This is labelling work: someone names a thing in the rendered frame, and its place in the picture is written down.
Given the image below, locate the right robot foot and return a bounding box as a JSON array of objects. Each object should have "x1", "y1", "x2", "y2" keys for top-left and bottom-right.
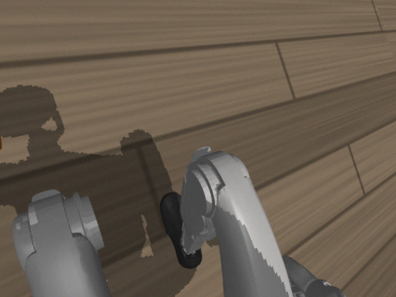
[{"x1": 160, "y1": 192, "x2": 202, "y2": 269}]

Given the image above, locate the right robot arm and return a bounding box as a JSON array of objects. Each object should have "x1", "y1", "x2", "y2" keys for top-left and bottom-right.
[{"x1": 305, "y1": 279, "x2": 346, "y2": 297}]

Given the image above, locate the right robot hand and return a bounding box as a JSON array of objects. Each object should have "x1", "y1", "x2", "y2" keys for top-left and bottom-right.
[{"x1": 282, "y1": 256, "x2": 317, "y2": 297}]

